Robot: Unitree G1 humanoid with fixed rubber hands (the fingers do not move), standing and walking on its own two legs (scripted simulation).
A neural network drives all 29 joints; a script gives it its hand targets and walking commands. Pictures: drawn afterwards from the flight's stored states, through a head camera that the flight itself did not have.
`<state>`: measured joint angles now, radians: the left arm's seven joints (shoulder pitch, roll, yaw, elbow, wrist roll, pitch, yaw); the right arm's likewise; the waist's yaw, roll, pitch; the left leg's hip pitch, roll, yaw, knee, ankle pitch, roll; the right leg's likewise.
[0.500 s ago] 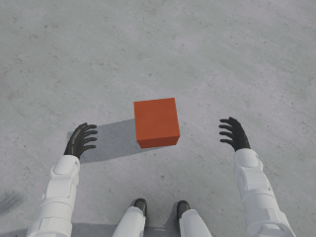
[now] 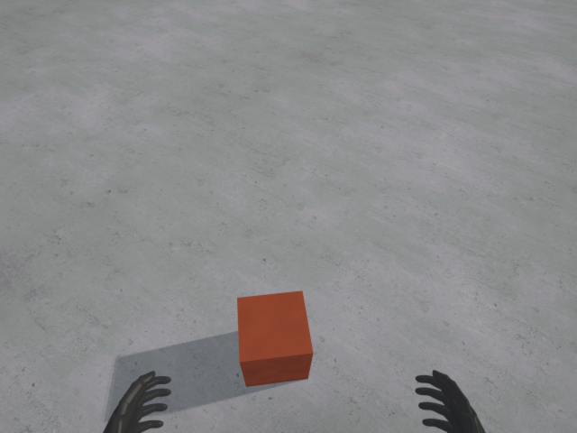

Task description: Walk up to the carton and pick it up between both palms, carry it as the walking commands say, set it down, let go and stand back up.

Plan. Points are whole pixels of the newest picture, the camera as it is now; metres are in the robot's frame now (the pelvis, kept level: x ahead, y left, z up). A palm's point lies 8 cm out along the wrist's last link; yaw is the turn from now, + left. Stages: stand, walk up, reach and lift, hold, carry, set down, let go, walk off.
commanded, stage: let go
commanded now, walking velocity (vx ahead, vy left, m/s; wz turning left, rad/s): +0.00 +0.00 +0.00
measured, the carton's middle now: (273, 339) +0.51 +0.04 -0.65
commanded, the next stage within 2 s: stand in 0.34 s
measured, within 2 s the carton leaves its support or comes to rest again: neither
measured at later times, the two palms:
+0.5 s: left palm out of the picture +0.15 +0.28 -0.09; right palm out of the picture +0.13 -0.26 -0.08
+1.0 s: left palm out of the picture +0.14 +0.31 -0.10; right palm out of the picture +0.12 -0.28 -0.09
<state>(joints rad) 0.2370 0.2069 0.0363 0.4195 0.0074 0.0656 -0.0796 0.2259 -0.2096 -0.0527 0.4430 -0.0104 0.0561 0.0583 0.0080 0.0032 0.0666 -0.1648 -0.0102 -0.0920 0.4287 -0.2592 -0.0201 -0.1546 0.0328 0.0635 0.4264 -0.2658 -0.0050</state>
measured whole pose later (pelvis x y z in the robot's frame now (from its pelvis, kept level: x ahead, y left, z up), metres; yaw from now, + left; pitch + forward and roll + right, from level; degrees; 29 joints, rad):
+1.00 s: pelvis +0.01 +0.02 +0.00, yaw -1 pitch -1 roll +0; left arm 0.16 0.35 0.01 0.83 0.03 0.01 0.03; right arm 0.16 -0.34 -0.02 0.85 -0.03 0.01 -0.03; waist 0.00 -0.02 0.02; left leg -0.15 -0.03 -0.06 0.46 -0.30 0.01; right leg -0.14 0.01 0.09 0.45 -0.30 0.02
